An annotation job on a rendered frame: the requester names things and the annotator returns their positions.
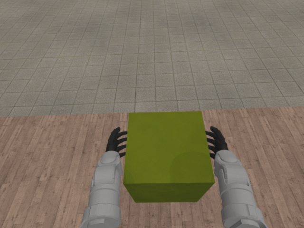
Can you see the carton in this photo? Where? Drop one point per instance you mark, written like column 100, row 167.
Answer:
column 167, row 157

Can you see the robot right hand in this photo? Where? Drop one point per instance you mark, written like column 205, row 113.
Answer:
column 218, row 142

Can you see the right robot forearm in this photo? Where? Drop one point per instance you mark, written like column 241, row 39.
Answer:
column 239, row 206

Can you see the robot left hand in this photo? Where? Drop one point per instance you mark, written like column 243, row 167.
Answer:
column 113, row 142

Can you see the left robot forearm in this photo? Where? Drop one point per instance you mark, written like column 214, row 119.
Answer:
column 103, row 207

